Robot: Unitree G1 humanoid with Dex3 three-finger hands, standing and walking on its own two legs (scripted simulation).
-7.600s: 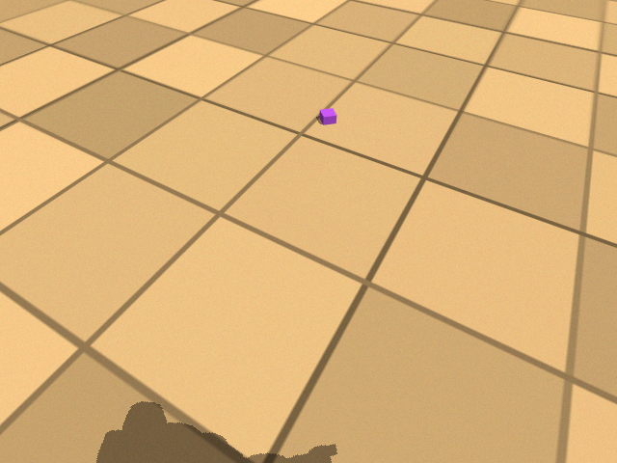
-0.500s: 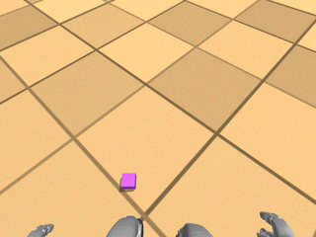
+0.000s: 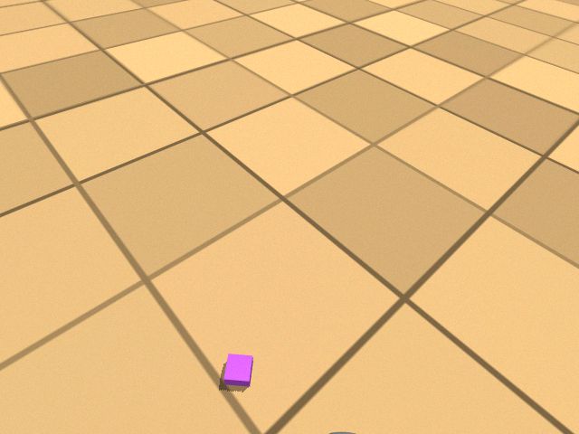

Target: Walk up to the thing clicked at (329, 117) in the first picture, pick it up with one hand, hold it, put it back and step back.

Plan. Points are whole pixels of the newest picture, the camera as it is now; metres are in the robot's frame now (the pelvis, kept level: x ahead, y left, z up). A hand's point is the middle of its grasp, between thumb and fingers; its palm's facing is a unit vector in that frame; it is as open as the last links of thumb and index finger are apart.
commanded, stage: walk up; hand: left
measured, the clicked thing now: (239, 370) +0.44 +0.14 -0.74
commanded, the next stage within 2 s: stand in 1.60 s
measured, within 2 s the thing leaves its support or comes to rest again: neither
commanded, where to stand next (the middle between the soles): +0.04 -0.04 m, yaw -5 degrees
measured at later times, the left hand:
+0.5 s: hand (137, 402) +0.19 +0.25 -0.15, palm faces -0.08 -0.88 -0.46, open 7.4 cm
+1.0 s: hand out of the picture +0.05 +0.29 -0.16, palm faces -0.18 -0.92 -0.35, open 7.4 cm
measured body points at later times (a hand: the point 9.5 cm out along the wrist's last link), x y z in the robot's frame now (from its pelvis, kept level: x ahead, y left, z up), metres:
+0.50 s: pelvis +0.04 -0.01 -0.03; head +0.13 -0.04 +0.41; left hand +0.20 +0.29 -0.12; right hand +0.13 -0.32 -0.17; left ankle -0.03 +0.14 -0.64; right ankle +0.18 -0.15 -0.73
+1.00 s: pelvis -0.01 +0.01 +0.00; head +0.01 +0.05 +0.45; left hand +0.06 +0.34 -0.14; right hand +0.00 -0.33 -0.07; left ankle -0.02 +0.14 -0.73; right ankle -0.05 -0.13 -0.69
